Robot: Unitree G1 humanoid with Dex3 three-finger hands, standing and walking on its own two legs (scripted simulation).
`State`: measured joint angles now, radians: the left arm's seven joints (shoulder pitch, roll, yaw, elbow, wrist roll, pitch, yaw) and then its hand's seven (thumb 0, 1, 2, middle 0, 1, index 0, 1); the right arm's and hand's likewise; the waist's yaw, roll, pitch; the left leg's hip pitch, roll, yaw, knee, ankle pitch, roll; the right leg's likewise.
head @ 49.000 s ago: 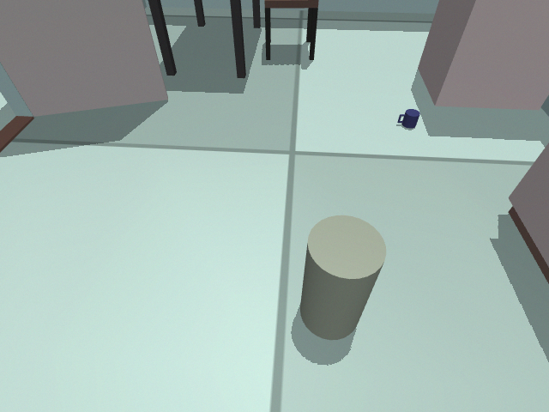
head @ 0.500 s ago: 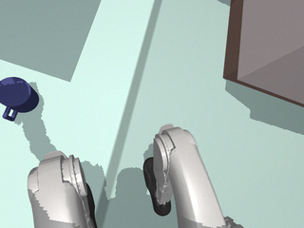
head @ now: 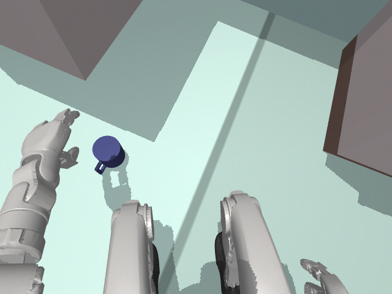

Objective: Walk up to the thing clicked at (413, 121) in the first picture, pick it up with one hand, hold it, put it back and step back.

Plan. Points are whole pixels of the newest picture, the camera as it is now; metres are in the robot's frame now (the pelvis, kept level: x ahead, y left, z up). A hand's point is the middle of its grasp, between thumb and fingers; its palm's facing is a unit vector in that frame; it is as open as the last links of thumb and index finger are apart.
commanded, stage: home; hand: left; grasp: from above
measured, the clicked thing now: (107, 156) +0.50 +0.26 -0.40
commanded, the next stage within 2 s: none
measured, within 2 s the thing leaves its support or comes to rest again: neither
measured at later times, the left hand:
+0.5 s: hand (36, 221) +0.27 +0.20 +0.10, palm faces -0.01 -0.93 -0.37, open 7.4 cm
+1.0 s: hand out of the picture +0.22 +0.19 +0.22, palm faces +0.15 -0.97 -0.20, open 7.4 cm
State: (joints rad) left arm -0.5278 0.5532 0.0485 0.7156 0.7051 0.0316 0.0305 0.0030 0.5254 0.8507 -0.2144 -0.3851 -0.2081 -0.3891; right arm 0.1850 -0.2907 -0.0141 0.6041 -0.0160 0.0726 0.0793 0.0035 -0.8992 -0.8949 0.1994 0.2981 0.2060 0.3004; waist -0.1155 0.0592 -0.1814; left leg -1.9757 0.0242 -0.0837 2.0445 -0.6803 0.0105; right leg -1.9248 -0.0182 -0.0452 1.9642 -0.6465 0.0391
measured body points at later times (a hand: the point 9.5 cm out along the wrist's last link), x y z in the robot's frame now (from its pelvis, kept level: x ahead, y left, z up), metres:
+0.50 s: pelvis +0.03 -0.01 +0.19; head +0.12 +0.02 +0.63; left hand +0.27 +0.25 +0.12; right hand +0.23 -0.23 +0.10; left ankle +0.07 +0.12 -0.41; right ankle +0.09 -0.14 -0.41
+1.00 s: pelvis +0.08 +0.00 +0.27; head +0.09 +0.00 +0.72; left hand +0.21 +0.25 +0.24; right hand +0.27 -0.23 +0.21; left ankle +0.07 +0.12 -0.41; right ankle +0.09 -0.14 -0.41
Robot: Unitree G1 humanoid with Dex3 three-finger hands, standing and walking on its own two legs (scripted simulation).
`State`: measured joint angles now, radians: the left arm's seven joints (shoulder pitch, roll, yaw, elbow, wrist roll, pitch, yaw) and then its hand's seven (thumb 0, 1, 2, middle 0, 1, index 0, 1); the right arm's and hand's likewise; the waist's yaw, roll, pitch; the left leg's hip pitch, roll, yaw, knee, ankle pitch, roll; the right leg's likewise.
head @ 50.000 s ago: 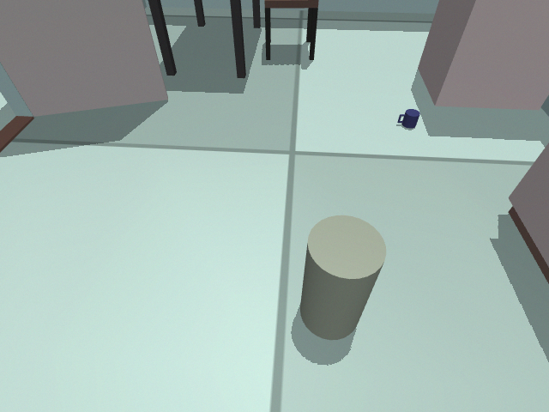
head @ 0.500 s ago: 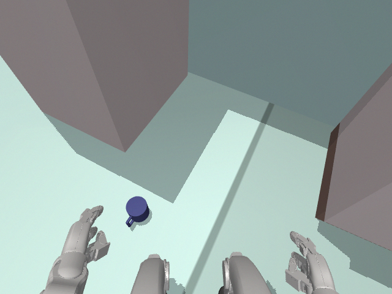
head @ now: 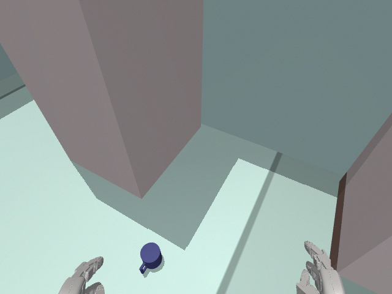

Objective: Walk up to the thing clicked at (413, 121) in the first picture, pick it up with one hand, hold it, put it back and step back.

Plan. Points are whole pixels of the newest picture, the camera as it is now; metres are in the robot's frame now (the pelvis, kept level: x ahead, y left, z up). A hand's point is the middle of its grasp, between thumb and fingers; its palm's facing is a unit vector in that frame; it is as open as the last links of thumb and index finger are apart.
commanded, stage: home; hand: left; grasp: from above
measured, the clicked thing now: (149, 259) +0.44 +0.22 -0.67
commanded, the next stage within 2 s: stand in 1.88 s
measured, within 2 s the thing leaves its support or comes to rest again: neither
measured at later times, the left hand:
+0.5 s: hand out of the picture +0.16 +0.17 -0.05, palm faces +0.05 -0.98 -0.20, open 7.4 cm
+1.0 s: hand out of the picture +0.16 +0.18 -0.05, palm faces +0.05 -0.98 -0.20, open 7.4 cm
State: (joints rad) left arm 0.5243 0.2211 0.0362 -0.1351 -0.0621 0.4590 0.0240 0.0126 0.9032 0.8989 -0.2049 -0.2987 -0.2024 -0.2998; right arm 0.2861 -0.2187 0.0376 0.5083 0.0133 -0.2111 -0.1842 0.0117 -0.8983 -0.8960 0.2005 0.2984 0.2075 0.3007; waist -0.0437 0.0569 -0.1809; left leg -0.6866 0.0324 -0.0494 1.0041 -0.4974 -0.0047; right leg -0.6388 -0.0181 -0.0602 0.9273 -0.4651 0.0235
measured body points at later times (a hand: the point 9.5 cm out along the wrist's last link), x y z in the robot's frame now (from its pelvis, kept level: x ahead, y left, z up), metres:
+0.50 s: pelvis +0.00 +0.00 +0.00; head +0.01 +0.00 +0.45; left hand +0.15 +0.23 -0.03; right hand +0.15 -0.25 -0.07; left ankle +0.00 +0.12 -0.68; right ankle +0.00 -0.14 -0.68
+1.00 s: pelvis +0.00 +0.00 +0.00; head +0.02 +0.00 +0.45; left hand +0.16 +0.23 -0.03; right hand +0.16 -0.25 -0.06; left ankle +0.00 +0.12 -0.68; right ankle +0.00 -0.14 -0.68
